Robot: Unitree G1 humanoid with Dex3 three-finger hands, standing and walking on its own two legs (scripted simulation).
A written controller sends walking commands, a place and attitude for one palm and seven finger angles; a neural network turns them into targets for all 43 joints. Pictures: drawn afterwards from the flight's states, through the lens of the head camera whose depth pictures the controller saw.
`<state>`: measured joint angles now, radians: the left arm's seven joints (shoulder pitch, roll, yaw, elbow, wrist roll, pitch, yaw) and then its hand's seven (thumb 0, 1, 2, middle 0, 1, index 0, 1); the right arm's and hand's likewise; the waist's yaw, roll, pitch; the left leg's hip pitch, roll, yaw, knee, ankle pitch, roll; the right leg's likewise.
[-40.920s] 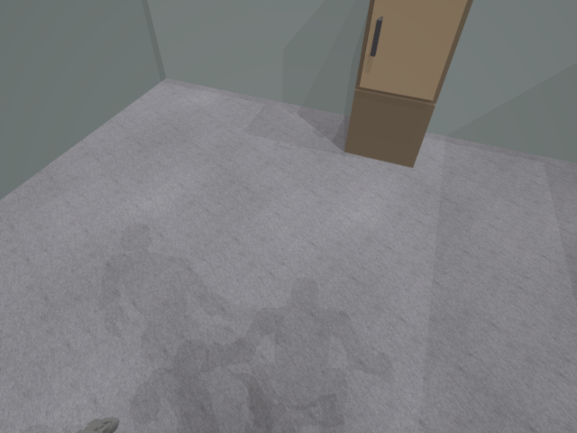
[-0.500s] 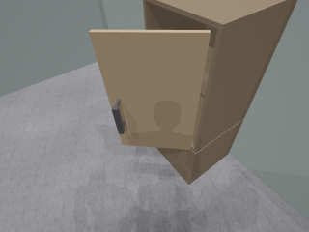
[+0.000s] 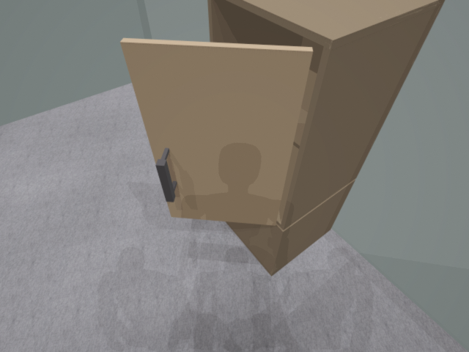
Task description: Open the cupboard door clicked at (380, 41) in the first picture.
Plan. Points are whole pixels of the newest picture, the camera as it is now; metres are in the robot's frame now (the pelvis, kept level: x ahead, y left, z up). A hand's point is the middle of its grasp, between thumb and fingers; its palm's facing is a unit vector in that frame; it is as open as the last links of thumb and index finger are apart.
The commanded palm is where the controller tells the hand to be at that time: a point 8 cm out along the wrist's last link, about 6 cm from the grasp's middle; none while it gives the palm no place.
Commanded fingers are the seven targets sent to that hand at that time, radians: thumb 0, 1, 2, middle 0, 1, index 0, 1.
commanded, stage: come to a stop and stand still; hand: left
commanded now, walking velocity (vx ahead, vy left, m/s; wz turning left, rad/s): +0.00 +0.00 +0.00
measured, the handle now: (168, 175) +0.55 +0.21 -0.10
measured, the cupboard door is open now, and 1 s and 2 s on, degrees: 48 48 48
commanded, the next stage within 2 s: look again from close up in 0.14 s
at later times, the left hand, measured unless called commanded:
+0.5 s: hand out of the picture +0.02 +0.18 -0.18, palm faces +0.02 -0.98 -0.19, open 7.3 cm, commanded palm none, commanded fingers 0.00 0.90 0.90 -0.20 -0.30 -0.20 -0.30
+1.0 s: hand (121, 309) +0.20 +0.21 -0.04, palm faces +0.25 -0.96 -0.13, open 7.5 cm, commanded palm +0.12 +0.25 -0.07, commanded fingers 0.00 0.67 0.80 -0.22 -0.45 -0.22 -0.45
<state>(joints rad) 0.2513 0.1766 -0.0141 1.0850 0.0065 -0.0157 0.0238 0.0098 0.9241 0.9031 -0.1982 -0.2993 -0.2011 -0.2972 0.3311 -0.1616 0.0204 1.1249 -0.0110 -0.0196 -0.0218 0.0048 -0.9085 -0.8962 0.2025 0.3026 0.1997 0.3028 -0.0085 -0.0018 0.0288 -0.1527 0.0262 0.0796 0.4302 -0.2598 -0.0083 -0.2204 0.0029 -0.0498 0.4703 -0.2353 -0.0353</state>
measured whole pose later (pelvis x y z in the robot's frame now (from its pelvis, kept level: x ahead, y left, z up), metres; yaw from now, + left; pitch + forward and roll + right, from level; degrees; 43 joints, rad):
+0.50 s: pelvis +0.02 +0.00 +0.00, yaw +0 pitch -1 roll +1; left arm 0.27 0.16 -0.01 1.12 0.01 -0.01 0.03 0.01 0.92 0.90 -0.20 -0.30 -0.20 -0.30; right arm 0.25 -0.16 0.01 1.13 -0.01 -0.03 -0.03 0.01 -0.91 -0.90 0.20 0.30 0.20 0.30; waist 0.01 -0.01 0.03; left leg -0.12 0.03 0.08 0.41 -0.28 -0.01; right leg -0.19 0.00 -0.05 0.46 -0.26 -0.03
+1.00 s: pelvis +0.01 +0.01 -0.01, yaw +3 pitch +2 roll +0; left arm 0.35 0.17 0.06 0.29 -0.16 -0.13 0.05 0.02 0.88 0.88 -0.20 -0.34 -0.20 -0.33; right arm 0.29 -0.24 -0.01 0.86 0.03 -0.24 -0.07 0.01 -0.91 -0.90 0.21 0.30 0.20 0.30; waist -0.02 0.04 -0.04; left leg -0.27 0.00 0.04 0.57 -0.33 0.01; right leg -0.30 -0.03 -0.09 0.59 -0.31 -0.01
